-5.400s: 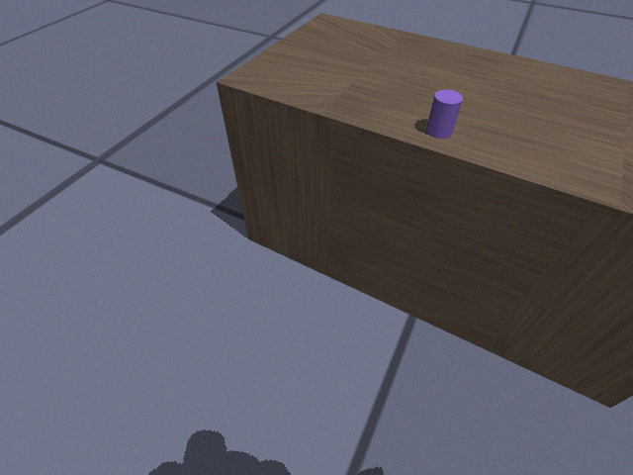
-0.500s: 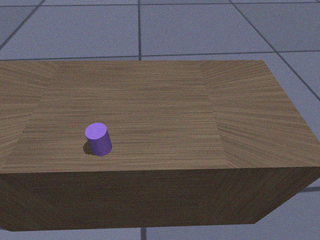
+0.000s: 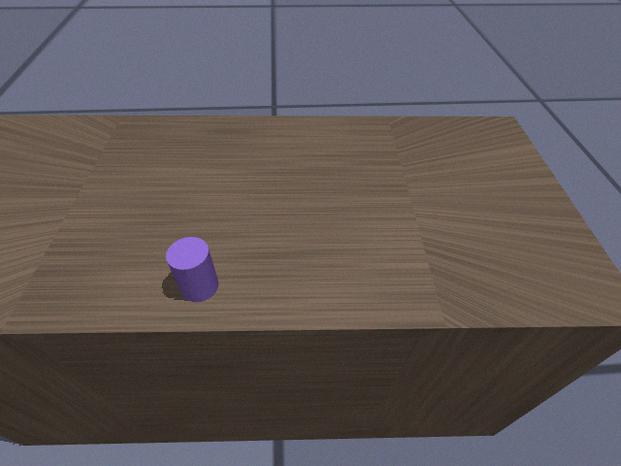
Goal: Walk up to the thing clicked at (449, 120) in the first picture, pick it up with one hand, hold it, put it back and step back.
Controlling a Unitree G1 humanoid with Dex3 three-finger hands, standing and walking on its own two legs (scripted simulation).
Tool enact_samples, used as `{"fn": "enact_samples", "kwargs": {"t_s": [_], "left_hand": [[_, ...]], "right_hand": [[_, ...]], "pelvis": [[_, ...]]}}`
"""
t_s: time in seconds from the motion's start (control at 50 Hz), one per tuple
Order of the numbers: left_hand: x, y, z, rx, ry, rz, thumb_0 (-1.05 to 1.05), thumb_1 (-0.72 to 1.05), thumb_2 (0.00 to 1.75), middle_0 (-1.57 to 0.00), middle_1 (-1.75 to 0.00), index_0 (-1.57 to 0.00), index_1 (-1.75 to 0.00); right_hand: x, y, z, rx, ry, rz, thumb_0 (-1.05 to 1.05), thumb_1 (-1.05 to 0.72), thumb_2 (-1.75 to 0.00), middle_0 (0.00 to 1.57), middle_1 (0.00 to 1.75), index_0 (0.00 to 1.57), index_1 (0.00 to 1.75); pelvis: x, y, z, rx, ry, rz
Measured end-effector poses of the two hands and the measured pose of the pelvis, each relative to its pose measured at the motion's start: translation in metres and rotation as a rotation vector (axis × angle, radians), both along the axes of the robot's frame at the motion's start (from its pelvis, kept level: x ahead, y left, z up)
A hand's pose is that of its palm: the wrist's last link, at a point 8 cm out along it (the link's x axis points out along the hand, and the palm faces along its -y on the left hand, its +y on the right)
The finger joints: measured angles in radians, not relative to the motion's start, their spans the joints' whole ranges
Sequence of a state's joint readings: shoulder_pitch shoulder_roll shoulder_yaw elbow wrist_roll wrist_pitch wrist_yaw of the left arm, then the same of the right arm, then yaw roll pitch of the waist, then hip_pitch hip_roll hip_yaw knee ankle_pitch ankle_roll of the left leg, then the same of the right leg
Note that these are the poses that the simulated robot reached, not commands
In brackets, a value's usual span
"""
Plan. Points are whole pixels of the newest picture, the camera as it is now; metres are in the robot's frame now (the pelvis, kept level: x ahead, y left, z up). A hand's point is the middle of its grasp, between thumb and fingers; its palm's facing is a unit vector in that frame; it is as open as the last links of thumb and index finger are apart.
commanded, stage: stand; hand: left
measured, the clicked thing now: (194, 270) +0.42 +0.20 -0.04
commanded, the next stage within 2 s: rise first in 0.50 s
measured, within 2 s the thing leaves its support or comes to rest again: neither
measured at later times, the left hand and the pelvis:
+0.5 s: hand out of the picture +0.07 +0.25 -0.16, palm faces -0.03 -0.94 -0.33, open 7.4 cm; pelvis +0.00 +0.00 +0.00, yaw +0 degrees
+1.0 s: hand (128, 459) +0.16 +0.26 -0.10, palm faces +0.27 -0.90 -0.35, open 14.3 cm; pelvis +0.00 -0.01 +0.00, yaw +1 degrees
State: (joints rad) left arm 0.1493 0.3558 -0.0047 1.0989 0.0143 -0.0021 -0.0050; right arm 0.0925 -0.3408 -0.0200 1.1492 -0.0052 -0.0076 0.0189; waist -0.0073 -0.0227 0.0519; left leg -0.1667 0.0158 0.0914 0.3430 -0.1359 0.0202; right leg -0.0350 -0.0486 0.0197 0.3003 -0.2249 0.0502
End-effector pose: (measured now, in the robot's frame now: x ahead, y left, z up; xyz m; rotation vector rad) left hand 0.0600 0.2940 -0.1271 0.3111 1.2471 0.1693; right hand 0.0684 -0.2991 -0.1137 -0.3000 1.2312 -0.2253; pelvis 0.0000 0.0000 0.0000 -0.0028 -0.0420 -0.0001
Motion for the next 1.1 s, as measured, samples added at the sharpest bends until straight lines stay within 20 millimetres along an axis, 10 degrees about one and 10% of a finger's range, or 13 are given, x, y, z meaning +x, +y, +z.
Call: {"fn": "enact_samples", "kwargs": {"t_s": [0.68,0.84,1.1], "left_hand": [[0.020,-0.008,0.004,-0.008,-0.113,0.042,0.01,0.86,0.86,-0.17,-0.25,-0.17,-0.26],[0.082,-0.010,0.026,0.017,-0.399,0.123,0.01,0.50,0.51,-0.10,-0.12,-0.10,-0.13],[0.075,0.000,0.083,0.132,-0.595,0.140,0.01,-0.22,0.13,-0.06,-0.05,-0.06,-0.06]], "right_hand": [[0.026,0.004,0.003,0.010,-0.124,0.000,0.01,-0.86,-0.85,0.17,0.26,0.17,0.26],[0.080,0.015,0.014,0.018,-0.339,-0.001,0.00,-0.49,-0.50,0.09,0.11,0.09,0.12],[0.088,0.029,0.027,0.068,-0.443,0.044,0.00,0.21,-0.13,0.06,0.05,0.06,0.06]], "pelvis": [[-0.002,-0.004,-0.003,-0.003,0.013,0.013],[-0.012,-0.009,-0.007,-0.011,0.076,0.021],[0.001,-0.019,-0.003,0.001,0.038,0.031]]}}
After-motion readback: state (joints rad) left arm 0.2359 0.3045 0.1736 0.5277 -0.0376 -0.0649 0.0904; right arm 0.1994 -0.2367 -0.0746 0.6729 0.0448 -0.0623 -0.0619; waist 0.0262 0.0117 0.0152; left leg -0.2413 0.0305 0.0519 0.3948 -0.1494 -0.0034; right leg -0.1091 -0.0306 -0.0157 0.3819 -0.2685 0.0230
